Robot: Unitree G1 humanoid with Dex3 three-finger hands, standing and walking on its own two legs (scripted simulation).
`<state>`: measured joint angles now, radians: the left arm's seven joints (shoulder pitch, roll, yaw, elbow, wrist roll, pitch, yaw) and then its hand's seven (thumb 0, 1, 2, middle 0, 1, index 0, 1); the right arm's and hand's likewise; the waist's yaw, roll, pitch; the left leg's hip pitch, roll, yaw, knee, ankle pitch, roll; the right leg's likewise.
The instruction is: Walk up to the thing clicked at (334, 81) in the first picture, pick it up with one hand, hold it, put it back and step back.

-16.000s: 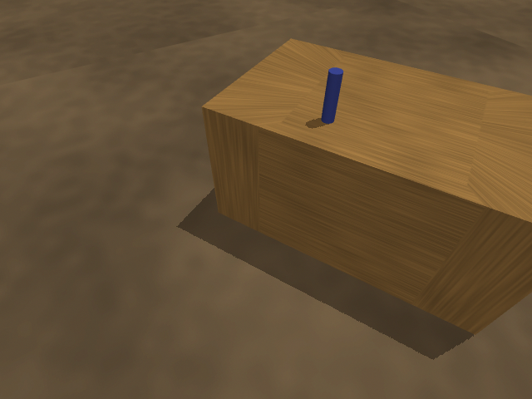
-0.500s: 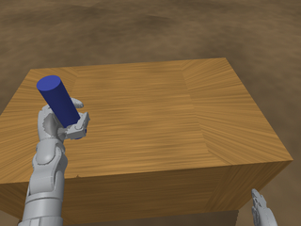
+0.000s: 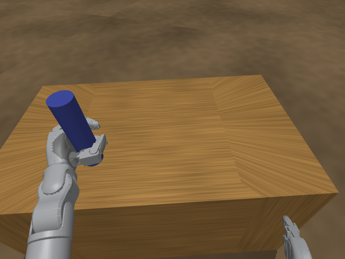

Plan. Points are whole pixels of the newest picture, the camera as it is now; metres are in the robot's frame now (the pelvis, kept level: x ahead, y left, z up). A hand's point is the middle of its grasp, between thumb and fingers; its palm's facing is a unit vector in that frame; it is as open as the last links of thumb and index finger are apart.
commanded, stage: hold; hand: left
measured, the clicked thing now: (79, 132) +0.34 +0.19 +0.17
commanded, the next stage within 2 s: none
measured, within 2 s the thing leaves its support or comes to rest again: neither
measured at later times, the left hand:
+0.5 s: hand (88, 140) +0.34 +0.18 +0.16, palm faces +0.21 -0.98 +0.05, open 5.9 cm
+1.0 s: hand (87, 145) +0.33 +0.18 +0.14, palm faces +0.22 -0.98 +0.04, open 5.9 cm
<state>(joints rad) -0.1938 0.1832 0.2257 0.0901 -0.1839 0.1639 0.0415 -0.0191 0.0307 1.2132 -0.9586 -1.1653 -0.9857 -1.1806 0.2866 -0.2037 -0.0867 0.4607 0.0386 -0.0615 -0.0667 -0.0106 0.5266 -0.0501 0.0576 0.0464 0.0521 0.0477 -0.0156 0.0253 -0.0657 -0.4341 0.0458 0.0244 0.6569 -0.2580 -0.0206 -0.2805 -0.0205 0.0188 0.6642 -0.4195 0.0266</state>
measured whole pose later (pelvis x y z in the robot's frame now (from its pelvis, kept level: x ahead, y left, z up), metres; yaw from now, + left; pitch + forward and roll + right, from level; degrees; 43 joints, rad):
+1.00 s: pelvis +0.00 +0.00 +0.01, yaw +0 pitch +0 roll +0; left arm -0.15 0.17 0.24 0.03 -0.19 0.22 0.04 -0.02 0.03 1.21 -0.96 -1.17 -0.99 -1.18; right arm 0.26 -0.21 -0.11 0.53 0.03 -0.12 -0.05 -0.01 0.52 -0.05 0.06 0.05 0.05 0.05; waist -0.01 0.03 -0.03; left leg -0.34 0.04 0.03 0.55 -0.20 -0.02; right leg -0.18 -0.02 0.02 0.55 -0.36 0.03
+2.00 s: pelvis +0.00 +0.00 +0.01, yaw +0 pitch +0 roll +0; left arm -0.14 0.15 0.22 0.02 -0.18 0.18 0.05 -0.01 0.04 1.20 -0.95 -1.17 -0.98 -1.18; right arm 0.25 -0.21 -0.10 0.60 0.03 -0.13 -0.05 -0.01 0.52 -0.06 0.06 0.05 0.05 0.05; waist 0.00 0.02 -0.01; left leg -0.32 0.04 0.02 0.52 -0.20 -0.02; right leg -0.17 -0.02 0.01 0.52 -0.36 0.02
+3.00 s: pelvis -0.01 +0.00 +0.00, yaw +0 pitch +5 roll -1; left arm -0.43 0.29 0.29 0.60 -0.17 -0.13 -0.02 -0.01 0.04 1.20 -0.96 -1.17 -0.99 -1.17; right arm 0.17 -0.22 -0.09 0.62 0.02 -0.11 -0.05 -0.01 0.54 -0.05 0.06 0.05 0.05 0.05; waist -0.06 -0.01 -0.01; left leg -0.51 0.05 0.02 0.63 -0.22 -0.02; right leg -0.35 -0.01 0.01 0.63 -0.38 0.03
